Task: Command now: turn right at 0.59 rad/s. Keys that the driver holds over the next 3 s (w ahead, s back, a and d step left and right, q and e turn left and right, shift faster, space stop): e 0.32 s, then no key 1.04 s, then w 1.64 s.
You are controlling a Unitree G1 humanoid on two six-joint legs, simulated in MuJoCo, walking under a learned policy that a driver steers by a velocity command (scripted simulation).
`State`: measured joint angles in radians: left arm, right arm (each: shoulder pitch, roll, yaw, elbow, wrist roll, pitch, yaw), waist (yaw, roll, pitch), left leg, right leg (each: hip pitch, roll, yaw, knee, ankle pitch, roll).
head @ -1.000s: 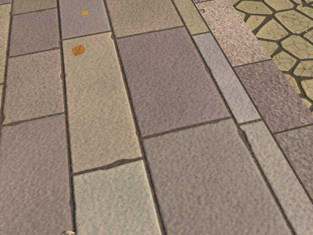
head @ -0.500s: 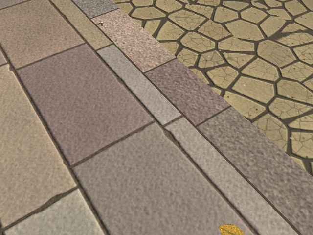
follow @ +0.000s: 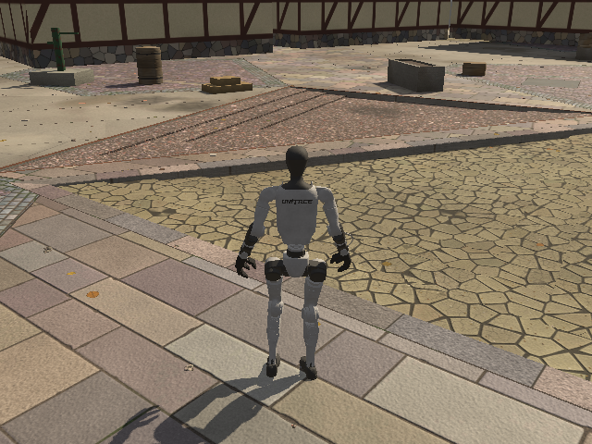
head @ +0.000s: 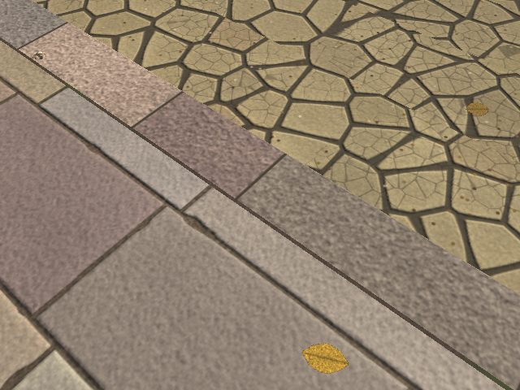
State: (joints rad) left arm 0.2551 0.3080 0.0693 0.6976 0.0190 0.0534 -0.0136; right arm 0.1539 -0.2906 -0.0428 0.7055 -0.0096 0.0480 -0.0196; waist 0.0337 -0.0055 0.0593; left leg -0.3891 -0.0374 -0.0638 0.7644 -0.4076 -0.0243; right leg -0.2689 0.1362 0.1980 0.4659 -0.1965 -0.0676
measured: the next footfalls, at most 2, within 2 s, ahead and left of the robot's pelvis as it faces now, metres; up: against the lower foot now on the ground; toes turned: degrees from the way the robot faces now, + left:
left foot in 0.08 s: +0.05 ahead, +0.11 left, +0.00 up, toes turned -8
right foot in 0.52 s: -0.01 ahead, -0.09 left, +0.00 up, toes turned -14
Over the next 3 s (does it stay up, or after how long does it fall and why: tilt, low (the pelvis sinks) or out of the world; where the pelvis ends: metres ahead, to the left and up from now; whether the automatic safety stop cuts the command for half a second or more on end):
stays up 0.70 -0.26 0.01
